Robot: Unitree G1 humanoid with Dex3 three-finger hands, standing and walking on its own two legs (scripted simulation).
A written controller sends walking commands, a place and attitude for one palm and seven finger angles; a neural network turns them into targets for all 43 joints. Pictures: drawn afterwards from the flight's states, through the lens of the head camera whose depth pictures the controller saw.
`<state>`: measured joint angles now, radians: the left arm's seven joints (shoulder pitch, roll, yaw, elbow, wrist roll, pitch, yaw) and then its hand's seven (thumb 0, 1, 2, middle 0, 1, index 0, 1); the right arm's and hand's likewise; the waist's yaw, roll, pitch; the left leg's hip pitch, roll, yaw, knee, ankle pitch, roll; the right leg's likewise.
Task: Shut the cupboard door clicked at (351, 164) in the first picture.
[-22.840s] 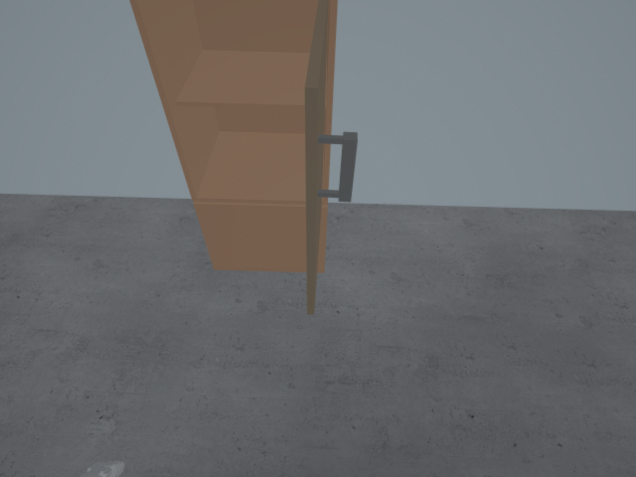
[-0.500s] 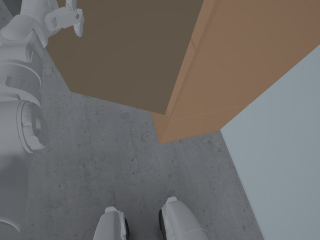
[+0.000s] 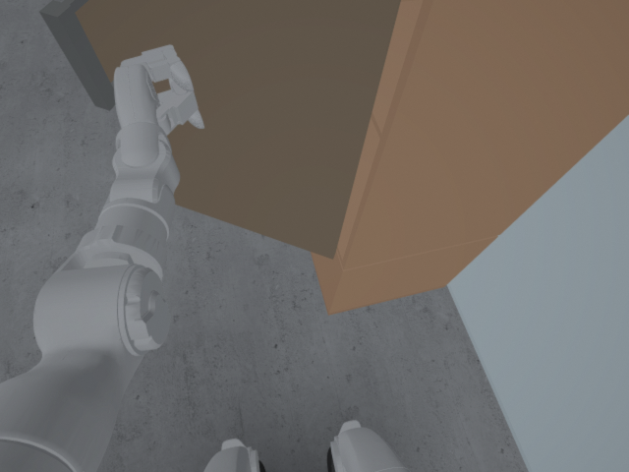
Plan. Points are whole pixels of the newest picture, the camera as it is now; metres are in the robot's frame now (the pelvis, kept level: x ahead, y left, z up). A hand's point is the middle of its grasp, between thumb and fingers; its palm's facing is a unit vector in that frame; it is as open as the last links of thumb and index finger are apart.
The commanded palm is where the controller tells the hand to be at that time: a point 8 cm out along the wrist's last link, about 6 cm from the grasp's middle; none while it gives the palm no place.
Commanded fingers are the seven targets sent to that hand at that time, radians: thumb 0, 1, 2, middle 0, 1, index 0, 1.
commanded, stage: pull the fist back off the door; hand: left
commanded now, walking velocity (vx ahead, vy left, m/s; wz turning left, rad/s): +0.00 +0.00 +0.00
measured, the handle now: (94, 51) +0.65 +0.19 +0.11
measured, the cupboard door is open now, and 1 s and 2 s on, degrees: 56 56 56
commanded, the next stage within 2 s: draw the hand back to the body in 0.48 s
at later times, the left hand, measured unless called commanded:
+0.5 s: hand (200, 155) +0.46 +0.07 +0.11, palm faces +0.06 -1.00 -0.02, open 3.1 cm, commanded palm +0.44 +0.12 +0.11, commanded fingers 0.00 0.90 0.90 -1.30 -1.50 -1.30 -1.50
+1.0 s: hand (111, 217) +0.37 +0.13 +0.15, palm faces +0.08 -1.00 -0.02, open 3.1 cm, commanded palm +0.32 +0.18 +0.15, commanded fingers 0.00 0.90 0.90 -1.27 -1.47 -1.27 -1.47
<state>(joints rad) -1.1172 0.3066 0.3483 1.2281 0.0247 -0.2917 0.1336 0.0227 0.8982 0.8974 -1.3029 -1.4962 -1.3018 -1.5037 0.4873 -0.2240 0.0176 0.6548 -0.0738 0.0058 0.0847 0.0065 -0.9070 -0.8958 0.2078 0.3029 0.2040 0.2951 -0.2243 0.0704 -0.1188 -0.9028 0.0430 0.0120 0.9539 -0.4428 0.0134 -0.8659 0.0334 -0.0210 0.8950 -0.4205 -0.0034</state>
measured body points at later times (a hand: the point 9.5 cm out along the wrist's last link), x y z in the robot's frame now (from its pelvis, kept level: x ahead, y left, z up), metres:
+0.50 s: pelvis -0.01 -0.01 +0.01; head +0.07 -0.02 +0.46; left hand +0.45 +0.12 +0.11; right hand +0.06 -0.27 -0.11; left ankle -0.01 +0.11 -0.68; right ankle -0.01 -0.12 -0.68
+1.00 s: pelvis -0.01 -0.01 +0.04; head +0.01 -0.03 +0.49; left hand +0.36 +0.19 +0.16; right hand +0.08 -0.27 -0.08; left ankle -0.01 +0.11 -0.68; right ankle -0.01 -0.12 -0.68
